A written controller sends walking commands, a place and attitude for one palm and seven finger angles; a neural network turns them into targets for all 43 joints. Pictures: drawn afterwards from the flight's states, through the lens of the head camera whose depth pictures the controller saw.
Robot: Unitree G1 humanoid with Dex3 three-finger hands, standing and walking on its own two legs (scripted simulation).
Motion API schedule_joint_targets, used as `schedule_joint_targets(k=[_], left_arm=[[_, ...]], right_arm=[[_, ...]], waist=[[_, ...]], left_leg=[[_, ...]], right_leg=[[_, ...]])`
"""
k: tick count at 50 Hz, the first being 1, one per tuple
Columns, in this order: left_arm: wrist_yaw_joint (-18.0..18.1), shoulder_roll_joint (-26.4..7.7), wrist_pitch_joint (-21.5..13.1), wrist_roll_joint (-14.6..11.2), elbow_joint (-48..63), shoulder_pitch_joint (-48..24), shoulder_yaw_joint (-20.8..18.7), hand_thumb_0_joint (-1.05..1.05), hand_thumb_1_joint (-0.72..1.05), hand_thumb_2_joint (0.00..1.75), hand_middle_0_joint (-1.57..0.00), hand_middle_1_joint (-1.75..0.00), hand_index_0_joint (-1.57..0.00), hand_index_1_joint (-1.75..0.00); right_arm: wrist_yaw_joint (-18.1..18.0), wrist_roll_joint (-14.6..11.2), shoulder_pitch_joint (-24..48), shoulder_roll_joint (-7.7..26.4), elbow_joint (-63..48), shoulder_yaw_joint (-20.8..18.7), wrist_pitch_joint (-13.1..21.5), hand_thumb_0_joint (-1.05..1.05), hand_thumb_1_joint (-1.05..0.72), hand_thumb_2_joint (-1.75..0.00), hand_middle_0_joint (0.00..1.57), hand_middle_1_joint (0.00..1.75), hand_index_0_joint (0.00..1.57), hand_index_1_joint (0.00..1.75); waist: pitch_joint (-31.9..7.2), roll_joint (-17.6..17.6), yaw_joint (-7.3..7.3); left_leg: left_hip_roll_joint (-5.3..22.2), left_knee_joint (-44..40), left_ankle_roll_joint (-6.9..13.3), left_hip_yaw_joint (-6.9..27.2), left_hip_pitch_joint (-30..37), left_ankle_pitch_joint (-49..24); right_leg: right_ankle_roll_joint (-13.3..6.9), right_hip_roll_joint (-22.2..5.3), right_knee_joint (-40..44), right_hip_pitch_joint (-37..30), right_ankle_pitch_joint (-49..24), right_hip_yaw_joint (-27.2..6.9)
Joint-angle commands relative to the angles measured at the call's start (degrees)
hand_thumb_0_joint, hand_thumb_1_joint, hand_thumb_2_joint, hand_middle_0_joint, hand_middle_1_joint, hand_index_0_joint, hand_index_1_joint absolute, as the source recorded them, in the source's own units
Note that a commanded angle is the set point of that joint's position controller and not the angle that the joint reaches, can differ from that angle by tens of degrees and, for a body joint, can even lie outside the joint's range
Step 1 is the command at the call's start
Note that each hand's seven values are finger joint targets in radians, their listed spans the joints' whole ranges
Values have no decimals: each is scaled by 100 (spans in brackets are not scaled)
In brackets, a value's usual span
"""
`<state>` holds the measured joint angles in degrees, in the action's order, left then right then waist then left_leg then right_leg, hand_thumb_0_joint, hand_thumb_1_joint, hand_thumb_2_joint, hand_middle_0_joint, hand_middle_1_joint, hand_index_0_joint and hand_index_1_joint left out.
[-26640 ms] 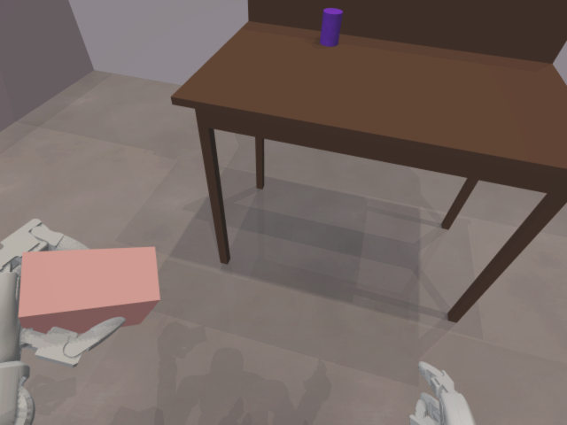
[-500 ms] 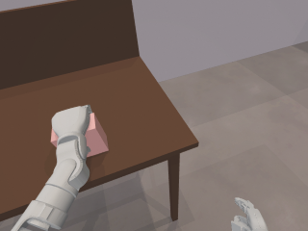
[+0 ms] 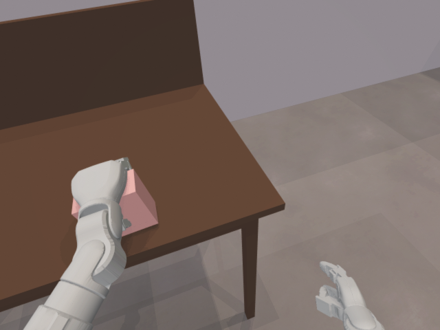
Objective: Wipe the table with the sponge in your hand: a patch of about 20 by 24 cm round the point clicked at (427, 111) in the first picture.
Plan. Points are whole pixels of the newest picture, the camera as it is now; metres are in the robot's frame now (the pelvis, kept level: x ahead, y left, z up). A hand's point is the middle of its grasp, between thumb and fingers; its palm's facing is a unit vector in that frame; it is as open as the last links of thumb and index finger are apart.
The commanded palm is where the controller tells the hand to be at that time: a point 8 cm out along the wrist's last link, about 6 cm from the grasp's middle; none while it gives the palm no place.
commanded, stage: slide back across to the middle lane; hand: left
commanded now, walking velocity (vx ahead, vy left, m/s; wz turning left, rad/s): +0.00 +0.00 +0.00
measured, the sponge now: (122, 212) +0.30 +0.24 +0.07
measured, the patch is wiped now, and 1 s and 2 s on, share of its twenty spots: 0.95 0.95 0.95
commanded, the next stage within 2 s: wipe forward along the middle lane in 0.42 s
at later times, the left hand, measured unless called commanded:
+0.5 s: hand (81, 212) +0.27 +0.30 +0.11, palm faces +0.03 -0.05 -1.00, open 9.9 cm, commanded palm +0.24 +0.30 +0.16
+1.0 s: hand (76, 200) +0.30 +0.32 +0.10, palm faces -0.03 +0.01 -1.00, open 9.8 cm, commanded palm +0.29 +0.32 +0.14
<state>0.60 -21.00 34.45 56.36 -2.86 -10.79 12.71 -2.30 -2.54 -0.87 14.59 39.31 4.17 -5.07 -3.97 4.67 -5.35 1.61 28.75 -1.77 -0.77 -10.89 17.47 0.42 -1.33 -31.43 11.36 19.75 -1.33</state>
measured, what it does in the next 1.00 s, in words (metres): stands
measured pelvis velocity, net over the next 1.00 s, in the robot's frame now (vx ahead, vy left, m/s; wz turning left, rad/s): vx -0.02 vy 0.00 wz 0.05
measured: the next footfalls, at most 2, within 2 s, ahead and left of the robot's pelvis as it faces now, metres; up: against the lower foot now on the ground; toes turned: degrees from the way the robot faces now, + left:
none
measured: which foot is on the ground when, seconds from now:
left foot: down 0.00-1.00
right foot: down 0.00-1.00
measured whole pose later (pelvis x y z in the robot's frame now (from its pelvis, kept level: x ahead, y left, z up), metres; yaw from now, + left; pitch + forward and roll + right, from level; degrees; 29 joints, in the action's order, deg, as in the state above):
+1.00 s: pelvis -0.02 +0.00 +0.00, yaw +3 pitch +1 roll +0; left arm -0.5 -29.0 15.5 57.1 -25.3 -22.7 4.9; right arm -6.7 -2.1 -6.7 15.4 42.5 2.0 -1.4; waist -2.1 3.7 -5.0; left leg 1.2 28.1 -1.8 2.3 -15.0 14.2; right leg 0.3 -1.6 -28.9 13.4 16.6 1.6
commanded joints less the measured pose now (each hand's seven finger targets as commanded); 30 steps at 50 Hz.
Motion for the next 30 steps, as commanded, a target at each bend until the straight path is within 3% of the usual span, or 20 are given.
schedule_joint_targets(k=[1,2,3,5,8,10,13,15,18,19,22,23,26,28,30], left_arm=[[-36,-1298,-19,122,528,-891,-822,0,10,130,-120,-160,-120,-160],[-39,-1418,-46,131,596,-930,-913,0,10,130,-120,-160,-120,-160],[-36,-1787,-77,178,671,-880,-1261,0,10,130,-120,-160,-120,-160],[-67,-1559,-138,134,625,-989,-1045,0,10,130,-120,-160,-120,-160],[-119,-1942,-215,106,743,-980,-1379,0,10,130,-120,-160,-120,-160],[-172,-1698,-302,37,766,-1109,-1153,0,10,130,-120,-160,-120,-160],[-233,-2130,-534,40,786,-1050,-1545,0,10,130,-120,-160,-120,-160],[-262,-1808,-715,-52,747,-767,-1349,0,10,130,-120,-160,-120,-160],[-208,-2182,-933,-48,895,-643,-1722,0,10,130,-120,-160,-120,-160],[-188,-1944,-982,-88,862,-598,-1547,0,10,130,-120,-160,-120,-160],[-99,-2211,-1097,-133,761,-606,-1796,0,10,130,-120,-160,-120,-160],[-64,-2436,-1117,-103,803,-569,-2010,0,10,130,-120,-160,-120,-160],[-42,-2185,-1152,-177,700,-539,-1804,0,10,130,-120,-160,-120,-160],[-22,-2342,-1158,-108,594,-835,-1871,0,10,130,-120,-160,-120,-160],[-49,-2119,-1189,-112,169,-1013,-1627,0,10,130,-120,-160,-120,-160]], right_arm=[[-95,13,1111,619,-921,-204,300,0,-90,-90,20,30,20,30],[-105,31,1131,629,-938,-213,306,0,-90,-90,20,30,20,30],[-115,62,1136,665,-943,-216,290,0,-90,-90,20,30,20,30],[-136,45,1088,634,-926,-211,325,0,-90,-90,20,30,20,30],[-167,70,1101,695,-936,-235,320,0,-90,-90,20,30,20,30],[-199,52,1070,659,-930,-257,360,0,-90,-90,20,30,20,30],[-257,86,966,738,-912,-305,398,0,-90,-90,20,30,20,30],[-270,74,905,703,-918,-322,445,0,-90,-90,20,30,20,30],[-298,96,849,765,-925,-374,461,0,-90,-90,20,30,20,30],[-302,90,829,719,-934,-366,495,0,-90,-90,20,30,20,30],[-338,99,795,771,-860,-416,502,0,-90,-90,20,30,20,30],[-335,100,813,781,-888,-406,514,0,-90,-90,20,30,20,30],[-352,89,801,755,-840,-419,523,0,-90,-90,20,30,20,30],[-373,89,822,778,-829,-398,544,0,-90,-90,20,30,20,30],[-414,80,708,775,-705,-399,564,0,-90,-90,20,30,20,30]], waist=[[-754,-643,-147],[-802,-593,-178],[-871,-558,-241],[-846,-595,-154],[-935,-460,-206],[-829,-460,-118],[-1007,-516,-140],[-829,-614,-96],[-1013,-427,-156],[-900,-510,-123],[-839,-568,-142],[-949,-511,-195],[-779,-451,-143],[-788,-381,-120],[-622,-491,0]], left_leg=[[-433,-260,279,-328,21,-1887],[-453,-251,282,-336,36,-1870],[-447,-255,280,-301,68,-1862],[-440,-238,288,-320,56,-1999],[-453,-259,298,-298,133,-1958],[-459,-254,332,-328,119,-1945],[-465,-230,354,-277,201,-1979],[-469,-210,363,-294,129,-1993],[-464,-194,342,-269,200,-2053],[-473,-184,356,-296,140,-2070],[-477,-206,338,-288,119,-2015],[-463,-197,333,-267,176,-2000],[-476,-239,325,-290,104,-1940],[-475,-240,324,-269,145,-1906],[-472,-264,329,-287,61,-1821]], right_leg=[[-245,391,374,-578,-2267,237],[-243,384,383,-607,-2270,211],[-267,406,415,-636,-2213,118],[-258,385,379,-645,-2365,217],[-263,392,455,-669,-2311,136],[-235,358,462,-614,-2295,237],[-250,374,496,-652,-2340,167],[-216,347,474,-609,-2432,258],[-244,361,479,-654,-2465,188],[-221,337,449,-635,-2495,282],[-209,340,488,-626,-2467,272],[-229,361,509,-645,-2390,206],[-205,340,530,-608,-2310,304],[-228,364,578,-506,-2213,264],[-206,349,600,-388,-2115,356]])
